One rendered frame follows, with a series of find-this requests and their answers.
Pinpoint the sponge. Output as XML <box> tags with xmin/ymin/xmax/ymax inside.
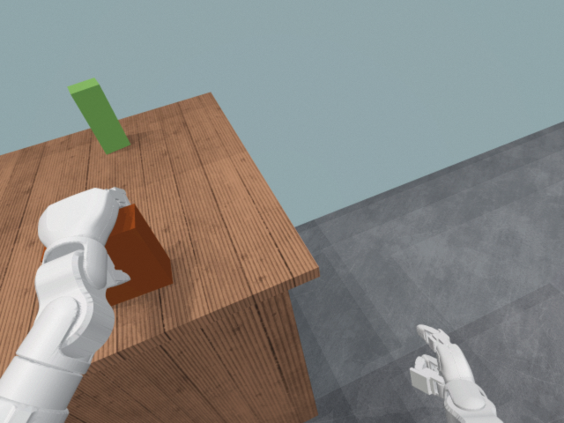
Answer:
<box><xmin>41</xmin><ymin>204</ymin><xmax>173</xmax><ymax>306</ymax></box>

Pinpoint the right robot forearm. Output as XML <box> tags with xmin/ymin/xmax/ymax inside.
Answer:
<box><xmin>443</xmin><ymin>379</ymin><xmax>503</xmax><ymax>423</ymax></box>

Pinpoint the robot right hand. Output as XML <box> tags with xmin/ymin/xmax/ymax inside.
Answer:
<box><xmin>410</xmin><ymin>324</ymin><xmax>475</xmax><ymax>398</ymax></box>

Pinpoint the left robot forearm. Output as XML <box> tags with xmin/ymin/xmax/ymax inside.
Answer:
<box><xmin>0</xmin><ymin>236</ymin><xmax>115</xmax><ymax>423</ymax></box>

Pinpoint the table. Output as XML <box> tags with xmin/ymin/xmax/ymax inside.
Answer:
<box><xmin>0</xmin><ymin>93</ymin><xmax>320</xmax><ymax>423</ymax></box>

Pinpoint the robot left hand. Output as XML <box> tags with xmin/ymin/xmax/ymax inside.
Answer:
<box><xmin>38</xmin><ymin>187</ymin><xmax>130</xmax><ymax>289</ymax></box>

